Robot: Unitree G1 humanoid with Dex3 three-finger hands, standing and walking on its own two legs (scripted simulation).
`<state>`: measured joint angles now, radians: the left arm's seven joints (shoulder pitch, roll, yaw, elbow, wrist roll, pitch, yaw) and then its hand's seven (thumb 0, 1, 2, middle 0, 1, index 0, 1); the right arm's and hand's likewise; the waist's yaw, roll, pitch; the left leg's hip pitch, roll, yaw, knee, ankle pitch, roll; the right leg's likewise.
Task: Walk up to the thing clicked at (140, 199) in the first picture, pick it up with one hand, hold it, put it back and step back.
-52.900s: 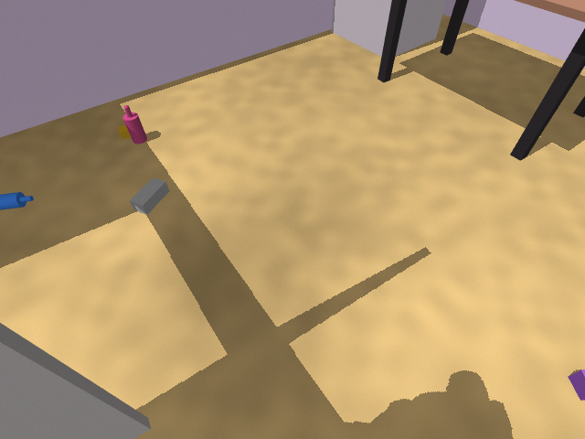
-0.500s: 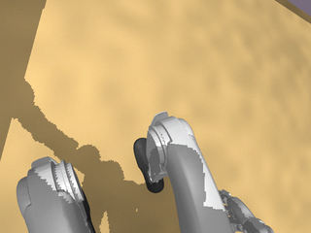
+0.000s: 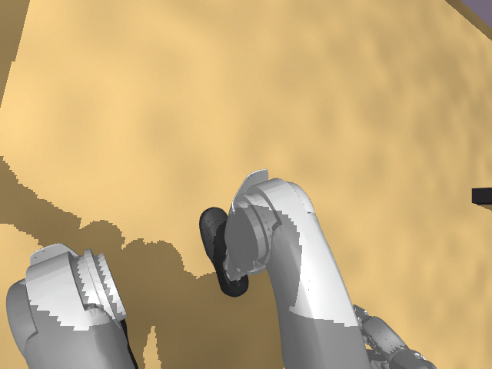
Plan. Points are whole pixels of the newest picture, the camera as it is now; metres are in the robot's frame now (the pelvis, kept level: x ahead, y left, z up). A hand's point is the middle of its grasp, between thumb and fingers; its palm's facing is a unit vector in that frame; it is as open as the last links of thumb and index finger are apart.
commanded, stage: rest palm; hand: left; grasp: from above
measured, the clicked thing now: out of the picture +0.53 +0.36 -0.29
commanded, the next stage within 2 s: close in 1.68 s
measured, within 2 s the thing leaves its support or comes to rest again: neither
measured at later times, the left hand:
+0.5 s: hand out of the picture +0.51 +0.34 -0.23, palm faces -0.45 -0.13 -0.89, open 13.8 cm
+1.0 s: hand out of the picture +0.51 +0.34 -0.24, palm faces -0.45 -0.13 -0.88, open 13.5 cm
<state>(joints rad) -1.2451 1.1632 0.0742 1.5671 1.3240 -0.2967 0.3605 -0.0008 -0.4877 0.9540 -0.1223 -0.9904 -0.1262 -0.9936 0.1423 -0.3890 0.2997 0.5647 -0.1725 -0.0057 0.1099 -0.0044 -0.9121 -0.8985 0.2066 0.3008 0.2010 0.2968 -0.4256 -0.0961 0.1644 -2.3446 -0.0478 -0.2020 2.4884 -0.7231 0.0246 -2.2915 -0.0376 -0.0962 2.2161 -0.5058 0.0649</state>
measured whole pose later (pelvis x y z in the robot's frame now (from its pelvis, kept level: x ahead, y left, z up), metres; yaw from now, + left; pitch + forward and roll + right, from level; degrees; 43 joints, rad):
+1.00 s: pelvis +0.00 +0.00 +0.00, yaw -2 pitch +31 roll -18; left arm -1.22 1.21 0.10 1.62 1.33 -0.28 0.39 0.00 -0.41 0.90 -0.18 -0.94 -0.18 -0.94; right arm 0.11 -0.37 0.38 0.54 -0.21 -0.04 0.13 -0.01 -0.91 -0.90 0.21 0.30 0.20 0.30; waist -0.46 -0.12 0.22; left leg -2.34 -0.03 -0.22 2.51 -0.74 0.04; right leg -2.28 -0.03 -0.12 2.21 -0.50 0.07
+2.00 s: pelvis +0.00 +0.01 +0.00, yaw -3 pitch +30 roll -19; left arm -1.22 1.23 0.09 1.60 1.32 -0.28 0.36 0.00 -0.24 0.77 -0.25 -0.92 -0.28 -0.90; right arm 0.11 -0.38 0.40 0.53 -0.21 -0.04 0.13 -0.01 -0.90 -0.90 0.21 0.30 0.20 0.30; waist -0.46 -0.12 0.23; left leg -2.35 -0.03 -0.22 2.52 -0.73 0.05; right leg -2.27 -0.03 -0.12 2.21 -0.50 0.06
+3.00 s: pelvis +0.00 +0.01 +0.00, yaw -3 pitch +30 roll -19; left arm -1.21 1.23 0.11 1.60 1.33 -0.29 0.38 0.00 0.07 0.47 -0.48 -0.69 -0.53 -0.64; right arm 0.12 -0.38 0.40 0.51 -0.22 -0.03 0.13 -0.01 -0.89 -0.89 0.21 0.30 0.20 0.30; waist -0.45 -0.12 0.24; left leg -2.34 -0.03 -0.23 2.52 -0.73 0.05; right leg -2.26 -0.04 -0.13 2.20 -0.50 0.06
